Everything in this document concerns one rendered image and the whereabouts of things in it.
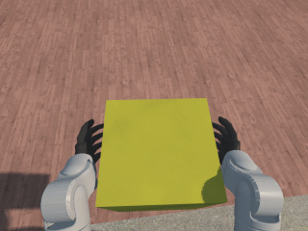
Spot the carton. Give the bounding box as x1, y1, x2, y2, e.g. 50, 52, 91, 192
95, 98, 228, 212

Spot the robot left forearm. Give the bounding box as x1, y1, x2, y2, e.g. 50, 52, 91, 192
40, 153, 98, 231

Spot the robot right forearm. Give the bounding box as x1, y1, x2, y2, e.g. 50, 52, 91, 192
220, 150, 284, 231

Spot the robot left hand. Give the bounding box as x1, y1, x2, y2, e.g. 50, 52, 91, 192
74, 119, 104, 164

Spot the robot right hand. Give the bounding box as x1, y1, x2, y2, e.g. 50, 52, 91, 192
212, 116, 241, 165

